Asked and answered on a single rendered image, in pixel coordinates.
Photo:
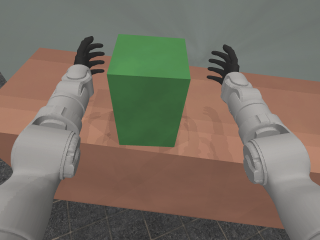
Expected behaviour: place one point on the right robot hand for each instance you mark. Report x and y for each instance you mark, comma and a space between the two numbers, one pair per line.
230, 64

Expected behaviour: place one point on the carton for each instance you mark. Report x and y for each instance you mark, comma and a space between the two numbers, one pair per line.
148, 79

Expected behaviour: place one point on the robot left forearm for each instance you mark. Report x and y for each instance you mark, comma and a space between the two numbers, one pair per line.
67, 105

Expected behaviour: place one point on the robot right forearm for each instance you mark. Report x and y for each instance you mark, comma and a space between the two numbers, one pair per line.
250, 112

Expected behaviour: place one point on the robot left upper arm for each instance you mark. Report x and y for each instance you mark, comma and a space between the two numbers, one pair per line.
43, 157

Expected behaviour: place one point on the left robot hand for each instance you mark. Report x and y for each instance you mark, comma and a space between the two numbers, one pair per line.
83, 56

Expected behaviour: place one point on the pedestal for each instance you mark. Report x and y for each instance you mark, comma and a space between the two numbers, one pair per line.
202, 176

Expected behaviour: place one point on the robot right upper arm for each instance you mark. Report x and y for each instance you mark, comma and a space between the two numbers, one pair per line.
279, 163

